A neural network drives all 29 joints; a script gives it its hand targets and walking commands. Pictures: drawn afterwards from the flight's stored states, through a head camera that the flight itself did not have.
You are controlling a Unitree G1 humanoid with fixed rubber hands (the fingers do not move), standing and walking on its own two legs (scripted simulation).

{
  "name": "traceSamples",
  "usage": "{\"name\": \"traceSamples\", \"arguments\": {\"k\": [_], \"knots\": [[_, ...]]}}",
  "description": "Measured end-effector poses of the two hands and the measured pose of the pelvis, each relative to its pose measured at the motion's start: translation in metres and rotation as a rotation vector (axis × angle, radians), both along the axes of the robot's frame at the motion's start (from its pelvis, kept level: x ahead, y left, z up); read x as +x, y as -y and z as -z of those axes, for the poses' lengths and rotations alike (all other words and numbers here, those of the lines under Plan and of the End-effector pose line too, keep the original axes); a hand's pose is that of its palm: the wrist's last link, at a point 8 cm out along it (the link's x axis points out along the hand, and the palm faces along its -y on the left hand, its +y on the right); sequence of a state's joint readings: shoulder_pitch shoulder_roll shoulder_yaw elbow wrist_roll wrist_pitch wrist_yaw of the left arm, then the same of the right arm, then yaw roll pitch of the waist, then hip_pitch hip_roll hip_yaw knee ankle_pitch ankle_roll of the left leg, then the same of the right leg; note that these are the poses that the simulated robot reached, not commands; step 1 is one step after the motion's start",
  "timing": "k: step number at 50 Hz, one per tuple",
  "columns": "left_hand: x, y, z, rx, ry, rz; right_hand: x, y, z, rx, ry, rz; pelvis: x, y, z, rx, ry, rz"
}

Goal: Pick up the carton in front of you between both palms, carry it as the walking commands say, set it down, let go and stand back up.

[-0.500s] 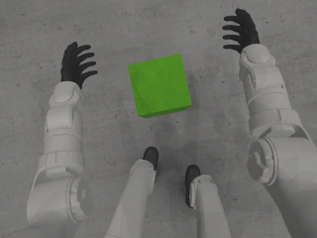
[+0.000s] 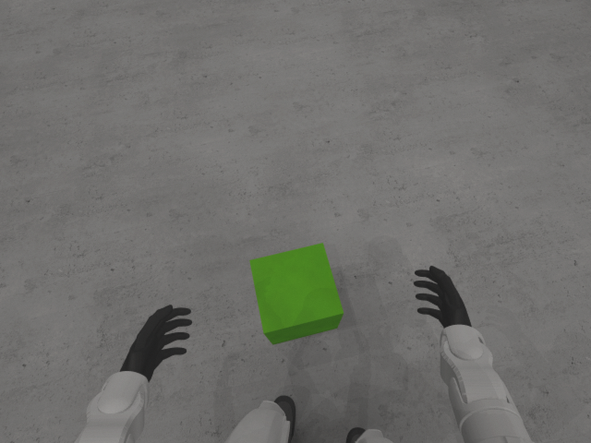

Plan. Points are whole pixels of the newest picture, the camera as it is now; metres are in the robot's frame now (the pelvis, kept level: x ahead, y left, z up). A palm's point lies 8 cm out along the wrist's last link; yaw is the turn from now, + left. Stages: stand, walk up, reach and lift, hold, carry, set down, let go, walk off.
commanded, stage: let go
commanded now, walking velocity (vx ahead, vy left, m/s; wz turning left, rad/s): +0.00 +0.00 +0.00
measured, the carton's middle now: (296, 296) +0.44 +0.08 -0.63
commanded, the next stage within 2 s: stand in 0.82 s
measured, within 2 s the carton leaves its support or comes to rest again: neither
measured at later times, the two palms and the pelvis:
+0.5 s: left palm (170, 377) +0.20 +0.19 -0.04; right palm (571, 427) +0.19 -0.28 -0.04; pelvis +0.04 -0.04 +0.02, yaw +1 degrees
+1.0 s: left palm (117, 397) +0.17 +0.26 -0.07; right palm out of the picture +0.16 -0.29 -0.05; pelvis +0.03 -0.01 +0.02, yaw +0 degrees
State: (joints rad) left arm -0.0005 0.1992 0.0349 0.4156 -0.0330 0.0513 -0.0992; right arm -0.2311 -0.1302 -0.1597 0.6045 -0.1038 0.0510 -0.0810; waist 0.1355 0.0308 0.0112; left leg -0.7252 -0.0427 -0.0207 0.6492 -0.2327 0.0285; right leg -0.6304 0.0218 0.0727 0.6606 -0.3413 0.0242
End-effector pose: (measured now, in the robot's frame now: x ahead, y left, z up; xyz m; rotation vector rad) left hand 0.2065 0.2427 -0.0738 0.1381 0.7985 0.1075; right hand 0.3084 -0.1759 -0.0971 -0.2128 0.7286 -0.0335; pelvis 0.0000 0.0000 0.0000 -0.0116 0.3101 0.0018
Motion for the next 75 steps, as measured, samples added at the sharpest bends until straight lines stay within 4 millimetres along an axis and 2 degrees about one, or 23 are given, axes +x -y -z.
{"name": "traceSamples", "arguments": {"k": [5, 9, 20, 26, 33, 42, 49, 54, 67, 75], "knots": [[-0.025, 0.012, -0.016, -0.002, -0.007, -0.017, -0.026, 0.019, -0.013, 0.002, -0.011, -0.007, 0.011, 0.006, -0.01, 0.008, 0.09, -0.009], [-0.032, 0.022, -0.023, -0.001, -0.009, -0.019, -0.045, 0.036, -0.024, 0.004, -0.021, -0.007, 0.018, 0.015, -0.016, 0.017, 0.156, -0.016], [-0.015, 0.047, -0.031, 0.006, 0.014, 0.03, -0.099, 0.09, -0.05, 0.003, -0.049, 0.041, 0.034, 0.039, -0.024, 0.032, 0.284, -0.013], [-0.011, 0.054, -0.032, 0.015, 0.009, 0.043, -0.117, 0.102, -0.055, 0.011, -0.055, 0.059, 0.035, 0.044, -0.025, 0.033, 0.327, -0.009], [-0.015, 0.039, -0.036, 0.062, 0.005, 0.0, -0.118, 0.092, -0.052, 0.006, -0.045, 0.049, 0.031, 0.04, -0.022, 0.033, 0.35, -0.023], [-0.031, 0.018, -0.033, 0.077, -0.02, -0.023, -0.12, 0.074, -0.052, -0.016, -0.053, 0.039, 0.022, 0.023, -0.021, 0.025, 0.37, -0.019], [-0.04, -0.016, -0.007, 0.136, -0.056, 0.006, -0.147, 0.108, -0.045, -0.176, -0.158, 0.087, 0.024, 0.013, -0.017, 0.012, 0.316, 0.002], [-0.043, -0.029, 0.005, 0.149, -0.116, 0.022, -0.155, 0.126, -0.047, -0.225, -0.199, 0.135, 0.032, 0.008, -0.017, 0.006, 0.307, 0.012], [-0.023, -0.036, 0.008, 0.173, -0.146, 0.049, -0.152, 0.12, -0.041, -0.214, -0.231, 0.172, 0.045, 0.0, -0.02, 0.005, 0.311, 0.028], [-0.027, -0.04, 0.007, 0.185, -0.164, 0.046, -0.159, 0.12, -0.037, -0.204, -0.257, 0.18, 0.044, 0.0, -0.021, 0.005, 0.32, 0.03]]}}
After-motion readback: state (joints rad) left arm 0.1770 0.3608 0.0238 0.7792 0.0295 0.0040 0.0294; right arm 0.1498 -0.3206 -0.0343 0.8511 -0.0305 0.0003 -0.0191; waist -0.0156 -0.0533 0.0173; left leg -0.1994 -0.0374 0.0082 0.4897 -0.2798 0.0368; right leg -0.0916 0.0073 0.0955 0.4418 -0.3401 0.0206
